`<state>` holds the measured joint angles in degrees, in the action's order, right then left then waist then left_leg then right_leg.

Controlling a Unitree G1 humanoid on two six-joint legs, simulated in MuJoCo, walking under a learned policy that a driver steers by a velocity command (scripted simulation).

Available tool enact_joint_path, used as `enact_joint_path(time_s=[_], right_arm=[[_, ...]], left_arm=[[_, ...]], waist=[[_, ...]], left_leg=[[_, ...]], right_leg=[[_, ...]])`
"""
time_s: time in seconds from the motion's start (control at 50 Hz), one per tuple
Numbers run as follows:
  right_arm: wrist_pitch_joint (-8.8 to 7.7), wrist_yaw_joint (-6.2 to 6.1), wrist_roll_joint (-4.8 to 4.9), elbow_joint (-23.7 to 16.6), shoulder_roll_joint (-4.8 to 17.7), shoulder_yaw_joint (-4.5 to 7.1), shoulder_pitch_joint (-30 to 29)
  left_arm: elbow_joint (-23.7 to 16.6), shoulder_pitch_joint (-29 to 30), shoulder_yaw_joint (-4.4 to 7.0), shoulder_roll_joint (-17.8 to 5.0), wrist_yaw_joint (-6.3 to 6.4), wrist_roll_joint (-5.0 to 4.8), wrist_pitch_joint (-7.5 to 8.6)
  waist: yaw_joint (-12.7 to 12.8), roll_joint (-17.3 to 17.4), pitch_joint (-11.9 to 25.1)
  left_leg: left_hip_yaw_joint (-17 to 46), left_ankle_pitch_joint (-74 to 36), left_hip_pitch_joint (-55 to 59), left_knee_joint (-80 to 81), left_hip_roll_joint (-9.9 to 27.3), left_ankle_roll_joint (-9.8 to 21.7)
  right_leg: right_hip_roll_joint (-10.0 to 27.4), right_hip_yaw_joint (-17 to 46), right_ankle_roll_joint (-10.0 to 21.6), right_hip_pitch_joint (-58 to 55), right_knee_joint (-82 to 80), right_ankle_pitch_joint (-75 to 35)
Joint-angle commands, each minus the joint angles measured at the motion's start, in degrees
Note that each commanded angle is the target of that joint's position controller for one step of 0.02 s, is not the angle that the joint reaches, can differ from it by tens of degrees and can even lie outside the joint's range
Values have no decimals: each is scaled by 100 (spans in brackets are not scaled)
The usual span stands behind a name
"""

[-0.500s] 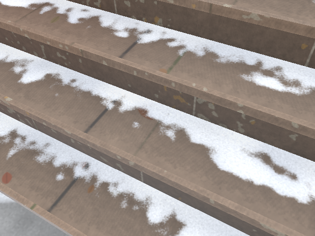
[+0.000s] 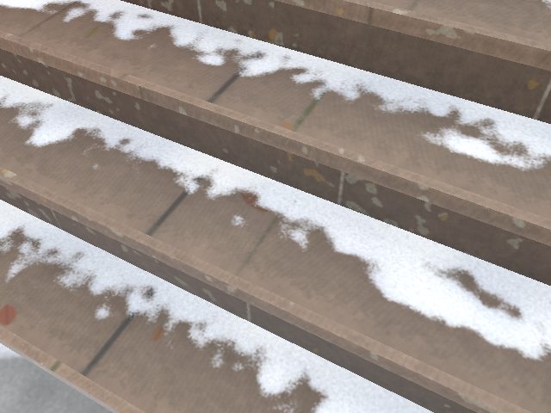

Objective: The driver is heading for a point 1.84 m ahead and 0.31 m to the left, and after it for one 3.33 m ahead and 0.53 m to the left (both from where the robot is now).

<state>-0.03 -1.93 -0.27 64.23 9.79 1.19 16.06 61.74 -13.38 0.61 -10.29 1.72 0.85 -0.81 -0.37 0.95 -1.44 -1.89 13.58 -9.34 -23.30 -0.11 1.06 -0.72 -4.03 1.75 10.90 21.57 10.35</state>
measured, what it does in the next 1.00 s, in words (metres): stands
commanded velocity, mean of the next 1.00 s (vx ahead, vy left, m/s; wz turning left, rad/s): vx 0.00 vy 0.00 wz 0.00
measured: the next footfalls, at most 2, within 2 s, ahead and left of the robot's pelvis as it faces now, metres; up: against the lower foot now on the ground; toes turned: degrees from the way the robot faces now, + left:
left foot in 1.84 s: +0.18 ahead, +0.16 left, +0.00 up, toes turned +4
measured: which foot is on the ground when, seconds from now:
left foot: down 0.00-1.00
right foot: down 0.00-1.00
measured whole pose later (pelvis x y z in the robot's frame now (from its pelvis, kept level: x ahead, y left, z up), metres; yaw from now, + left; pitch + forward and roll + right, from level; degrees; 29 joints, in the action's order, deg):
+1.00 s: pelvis +0.01 -0.01 +0.00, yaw +0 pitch +0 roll +0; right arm 1.2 -3.1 -0.1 63.0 10.4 2.9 16.0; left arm 61.4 -14.7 0.8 -10.3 1.5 0.8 0.6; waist -0.4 1.2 -1.7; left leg -0.9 12.9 -8.6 -21.6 0.6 -0.1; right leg -1.6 -4.3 2.7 10.0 19.9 10.0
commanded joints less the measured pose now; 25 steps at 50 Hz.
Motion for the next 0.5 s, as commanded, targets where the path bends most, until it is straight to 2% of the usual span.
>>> enact_joint_path(time_s=[0.02,0.5], right_arm=[[-21,-16,-3,-76,521,88,374],[97,-98,-3,-206,533,185,357]], left_arm=[[-86,-269,86,-514,19,-6,31],[-8,-352,107,-510,16,-11,117]], waist=[[16,6,-96],[-1,-12,-103]], left_leg=[[432,-860,-254,438,442,-24],[483,-860,-99,516,441,10]], right_leg=[[465,494,98,-93,-376,-273],[490,509,104,-66,-495,-313]])
Keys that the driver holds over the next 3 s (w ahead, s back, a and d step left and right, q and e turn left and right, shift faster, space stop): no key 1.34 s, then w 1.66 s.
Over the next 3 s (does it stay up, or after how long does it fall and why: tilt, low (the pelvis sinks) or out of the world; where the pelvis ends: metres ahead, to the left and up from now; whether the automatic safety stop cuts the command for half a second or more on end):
stays up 0.71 0.20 0.26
